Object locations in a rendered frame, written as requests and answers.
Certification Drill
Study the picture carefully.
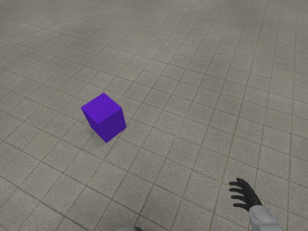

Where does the right robot hand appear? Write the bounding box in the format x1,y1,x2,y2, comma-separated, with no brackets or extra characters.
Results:
228,177,262,212

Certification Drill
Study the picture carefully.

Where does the carton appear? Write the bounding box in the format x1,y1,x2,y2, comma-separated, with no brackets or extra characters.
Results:
81,92,126,143

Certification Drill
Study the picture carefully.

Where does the robot right forearm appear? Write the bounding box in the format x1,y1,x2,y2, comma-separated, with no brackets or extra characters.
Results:
248,205,284,231

